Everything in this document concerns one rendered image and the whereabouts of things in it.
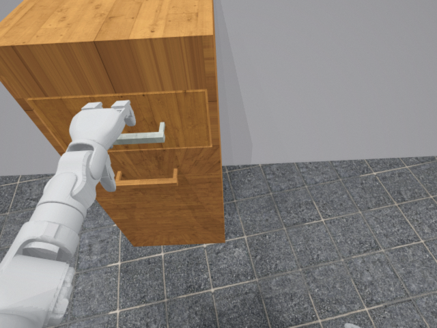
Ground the drawer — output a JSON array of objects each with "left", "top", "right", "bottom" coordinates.
[{"left": 27, "top": 89, "right": 210, "bottom": 150}]

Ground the robot left upper arm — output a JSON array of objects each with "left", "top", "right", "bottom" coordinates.
[{"left": 0, "top": 254, "right": 75, "bottom": 328}]

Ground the left robot forearm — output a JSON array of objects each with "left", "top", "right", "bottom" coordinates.
[{"left": 0, "top": 139, "right": 108, "bottom": 279}]

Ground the handle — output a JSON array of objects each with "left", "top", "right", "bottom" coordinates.
[
  {"left": 115, "top": 178, "right": 178, "bottom": 189},
  {"left": 113, "top": 122, "right": 165, "bottom": 145}
]

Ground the robot left hand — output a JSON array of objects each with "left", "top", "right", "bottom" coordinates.
[{"left": 69, "top": 100, "right": 136, "bottom": 192}]

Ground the cabinet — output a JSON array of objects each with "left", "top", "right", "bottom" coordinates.
[{"left": 0, "top": 0, "right": 225, "bottom": 247}]

